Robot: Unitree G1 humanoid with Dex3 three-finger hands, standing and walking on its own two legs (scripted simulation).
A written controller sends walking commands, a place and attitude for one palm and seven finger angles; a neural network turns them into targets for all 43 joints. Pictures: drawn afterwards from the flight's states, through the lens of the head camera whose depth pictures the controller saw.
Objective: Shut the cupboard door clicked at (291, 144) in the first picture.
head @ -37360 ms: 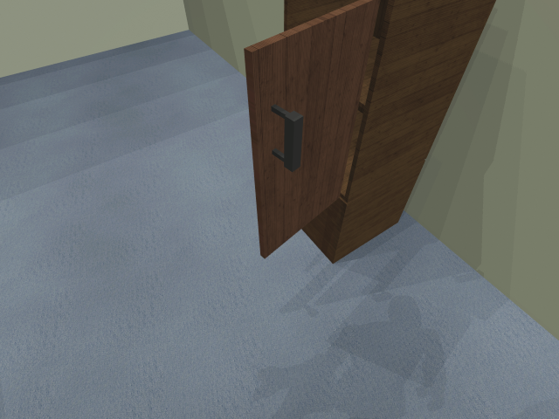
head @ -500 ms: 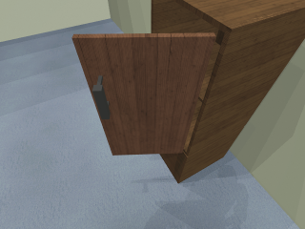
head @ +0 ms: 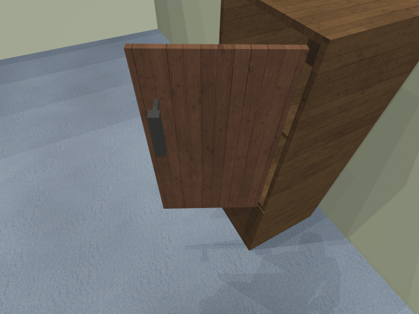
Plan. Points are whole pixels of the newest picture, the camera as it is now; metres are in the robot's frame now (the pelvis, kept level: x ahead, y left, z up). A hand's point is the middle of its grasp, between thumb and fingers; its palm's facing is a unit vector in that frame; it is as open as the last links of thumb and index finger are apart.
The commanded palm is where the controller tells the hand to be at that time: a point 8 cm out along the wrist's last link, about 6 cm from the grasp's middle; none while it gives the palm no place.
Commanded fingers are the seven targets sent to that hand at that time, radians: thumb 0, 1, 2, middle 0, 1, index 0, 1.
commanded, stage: raise the hand and make a fist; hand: left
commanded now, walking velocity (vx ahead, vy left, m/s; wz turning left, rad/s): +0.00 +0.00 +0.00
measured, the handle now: (158, 128) +0.47 +0.15 +0.08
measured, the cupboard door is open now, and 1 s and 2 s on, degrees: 64 64 64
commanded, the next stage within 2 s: bring the fist close to the handle in 1.90 s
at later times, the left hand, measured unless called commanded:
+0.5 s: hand out of the picture +0.11 +0.19 -0.03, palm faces +0.20 -0.98 -0.06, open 5.7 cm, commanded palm +0.11 +0.23 -0.02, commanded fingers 0.00 0.90 0.90 -0.68 -0.82 -0.68 -0.82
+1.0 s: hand (104, 284) +0.16 +0.19 +0.02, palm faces +0.09 -1.00 -0.03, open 3.5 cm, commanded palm +0.13 +0.24 +0.04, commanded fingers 0.00 0.90 0.90 -1.13 -1.32 -1.13 -1.32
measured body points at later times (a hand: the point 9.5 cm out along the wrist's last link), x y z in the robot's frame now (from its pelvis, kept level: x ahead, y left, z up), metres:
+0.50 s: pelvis -0.05 -0.04 -0.09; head -0.01 -0.03 +0.36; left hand +0.10 +0.24 -0.02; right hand +0.19 -0.25 -0.14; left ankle +0.03 +0.10 -0.73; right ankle -0.05 -0.14 -0.73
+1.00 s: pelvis -0.03 -0.01 -0.06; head +0.00 -0.01 +0.39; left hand +0.15 +0.24 +0.03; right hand +0.15 -0.25 -0.13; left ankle +0.03 +0.10 -0.73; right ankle -0.05 -0.14 -0.73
